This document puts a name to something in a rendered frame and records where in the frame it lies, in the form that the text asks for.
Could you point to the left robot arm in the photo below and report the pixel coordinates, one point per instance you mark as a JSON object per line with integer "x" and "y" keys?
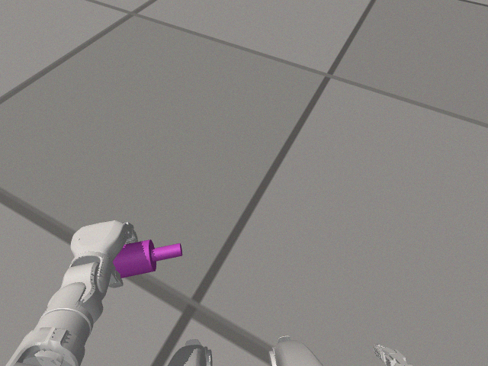
{"x": 59, "y": 337}

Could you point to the bottle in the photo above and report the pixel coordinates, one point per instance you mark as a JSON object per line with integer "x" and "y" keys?
{"x": 140, "y": 257}

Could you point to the right robot hand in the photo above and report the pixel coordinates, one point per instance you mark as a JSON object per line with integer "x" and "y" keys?
{"x": 390, "y": 357}

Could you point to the left robot hand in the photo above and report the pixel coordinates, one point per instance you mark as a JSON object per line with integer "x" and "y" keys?
{"x": 107, "y": 238}

